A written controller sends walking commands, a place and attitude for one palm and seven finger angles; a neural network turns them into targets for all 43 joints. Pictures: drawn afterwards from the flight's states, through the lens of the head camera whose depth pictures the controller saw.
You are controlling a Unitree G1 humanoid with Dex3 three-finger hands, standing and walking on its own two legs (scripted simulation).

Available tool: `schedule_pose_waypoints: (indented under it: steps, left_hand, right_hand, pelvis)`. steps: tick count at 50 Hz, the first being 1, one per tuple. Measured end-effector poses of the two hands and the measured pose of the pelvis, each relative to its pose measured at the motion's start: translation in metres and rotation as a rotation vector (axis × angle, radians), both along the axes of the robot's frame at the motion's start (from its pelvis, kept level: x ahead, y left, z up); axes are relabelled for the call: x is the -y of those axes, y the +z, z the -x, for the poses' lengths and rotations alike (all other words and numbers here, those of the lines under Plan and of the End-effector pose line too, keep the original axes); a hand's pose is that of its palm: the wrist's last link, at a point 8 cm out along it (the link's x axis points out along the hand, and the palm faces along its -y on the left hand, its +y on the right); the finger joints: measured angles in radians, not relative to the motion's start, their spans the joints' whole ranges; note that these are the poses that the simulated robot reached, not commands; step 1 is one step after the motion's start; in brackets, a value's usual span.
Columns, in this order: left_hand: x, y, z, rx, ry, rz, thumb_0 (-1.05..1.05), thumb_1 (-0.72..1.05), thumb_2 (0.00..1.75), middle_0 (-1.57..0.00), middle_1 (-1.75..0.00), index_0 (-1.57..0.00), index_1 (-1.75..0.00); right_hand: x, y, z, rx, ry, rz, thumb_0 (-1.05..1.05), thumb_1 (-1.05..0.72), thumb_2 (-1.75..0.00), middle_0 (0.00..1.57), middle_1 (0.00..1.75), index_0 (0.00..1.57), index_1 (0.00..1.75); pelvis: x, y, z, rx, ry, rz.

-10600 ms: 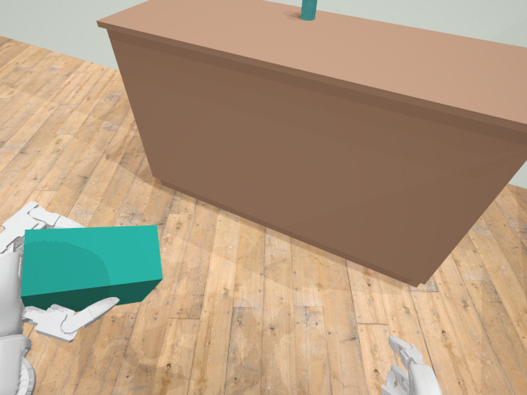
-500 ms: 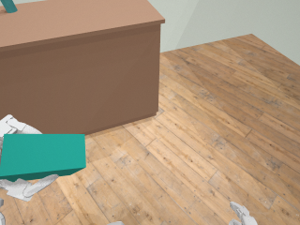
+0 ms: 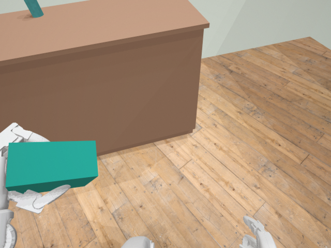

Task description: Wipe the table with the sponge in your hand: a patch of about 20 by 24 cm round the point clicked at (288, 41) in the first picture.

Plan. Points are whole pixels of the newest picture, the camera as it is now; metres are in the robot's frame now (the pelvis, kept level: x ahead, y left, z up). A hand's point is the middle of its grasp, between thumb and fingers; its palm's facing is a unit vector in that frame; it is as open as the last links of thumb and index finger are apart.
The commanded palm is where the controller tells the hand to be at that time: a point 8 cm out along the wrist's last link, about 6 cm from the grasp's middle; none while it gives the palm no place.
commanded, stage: take the last steps up to it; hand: left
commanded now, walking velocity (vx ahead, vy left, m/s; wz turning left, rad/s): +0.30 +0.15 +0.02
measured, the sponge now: (66, 167) +0.23 +0.20 +0.15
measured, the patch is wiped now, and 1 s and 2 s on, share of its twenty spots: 0.00 0.00 0.00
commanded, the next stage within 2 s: come to a stop and stand still in 2.00 s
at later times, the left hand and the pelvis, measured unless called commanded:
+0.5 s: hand (31, 114) +0.33 +0.29 +0.19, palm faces +0.34 -0.81 -0.48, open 10.5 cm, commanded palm +0.27 +0.35 +0.18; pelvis +0.11 +0.07 +0.00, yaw -1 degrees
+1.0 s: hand (25, 80) +0.45 +0.38 +0.18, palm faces +0.39 -0.80 -0.45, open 10.5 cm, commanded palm +0.38 +0.42 +0.18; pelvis +0.21 +0.14 -0.01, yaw -1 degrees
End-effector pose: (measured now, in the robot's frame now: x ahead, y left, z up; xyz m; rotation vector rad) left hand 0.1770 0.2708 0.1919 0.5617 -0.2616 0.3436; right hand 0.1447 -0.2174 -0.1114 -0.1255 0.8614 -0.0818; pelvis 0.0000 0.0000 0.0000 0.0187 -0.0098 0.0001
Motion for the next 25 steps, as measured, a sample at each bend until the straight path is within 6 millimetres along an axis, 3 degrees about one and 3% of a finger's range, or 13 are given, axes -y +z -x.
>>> schedule_pose_waypoints:
  steps: [6,11,14,18,25]
  left_hand:
    - [-0.018,-0.004,-0.021,-0.051,0.002,0.013,-0.01,-0.53,1.00,-0.68,-1.36,-0.70,-1.35]
    - [-0.043,-0.001,-0.048,0.024,-0.043,-0.005,-0.01,-0.53,1.00,-0.68,-1.36,-0.70,-1.35]
    - [-0.062,-0.003,-0.071,0.092,-0.063,-0.025,-0.01,-0.53,1.00,-0.68,-1.36,-0.70,-1.35]
    - [-0.077,0.001,-0.097,0.085,-0.056,-0.022,-0.01,-0.53,1.00,-0.68,-1.36,-0.70,-1.35]
    - [-0.064,0.015,-0.112,0.047,-0.086,-0.036,-0.01,-0.53,1.00,-0.68,-1.36,-0.70,-1.35]
  right_hand:
    - [0.010,0.021,-0.022,-0.029,0.001,0.096,0.01,-0.90,-0.89,0.21,0.30,0.21,0.30]
    - [0.001,0.031,-0.052,0.026,-0.029,0.185,0.01,-0.90,-0.89,0.20,0.30,0.20,0.30]
    - [-0.016,0.030,-0.072,0.078,-0.074,0.180,0.01,-0.90,-0.89,0.20,0.30,0.20,0.30]
    - [-0.050,0.032,-0.090,0.107,-0.081,0.095,0.01,-0.91,-0.89,0.20,0.30,0.20,0.30]
    - [-0.089,0.021,-0.110,0.095,-0.033,-0.016,0.01,-0.90,-0.89,0.21,0.30,0.21,0.30]
  pelvis:
    - [-0.017,0.011,-0.023,-0.019,0.011,-0.027]
    - [-0.047,0.000,-0.050,-0.016,-0.004,-0.009]
    - [-0.061,-0.009,-0.060,-0.001,-0.012,-0.010]
    - [-0.068,-0.004,-0.074,-0.018,-0.017,0.007]
    - [-0.072,0.003,-0.106,-0.033,-0.022,0.015]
